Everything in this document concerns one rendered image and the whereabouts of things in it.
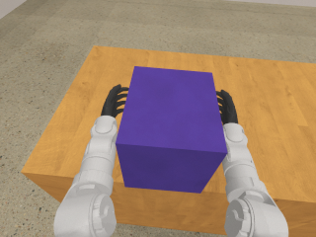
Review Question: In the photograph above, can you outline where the carton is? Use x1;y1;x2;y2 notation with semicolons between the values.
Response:
116;66;228;194

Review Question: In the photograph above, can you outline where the robot right forearm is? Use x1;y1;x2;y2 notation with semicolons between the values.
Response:
222;122;288;231

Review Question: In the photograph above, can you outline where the robot left forearm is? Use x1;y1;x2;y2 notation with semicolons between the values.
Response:
53;116;118;234

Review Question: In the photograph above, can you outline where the pedestal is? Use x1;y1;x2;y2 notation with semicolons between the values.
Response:
21;45;316;237

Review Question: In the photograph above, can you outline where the left robot hand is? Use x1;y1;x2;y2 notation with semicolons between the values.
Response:
101;84;129;118

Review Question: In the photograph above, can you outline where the right robot hand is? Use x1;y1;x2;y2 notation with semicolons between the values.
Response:
215;90;238;125

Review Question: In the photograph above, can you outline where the right robot upper arm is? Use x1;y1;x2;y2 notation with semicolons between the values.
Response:
224;197;288;237

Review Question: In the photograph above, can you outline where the left robot upper arm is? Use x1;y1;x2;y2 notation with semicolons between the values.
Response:
54;192;117;237

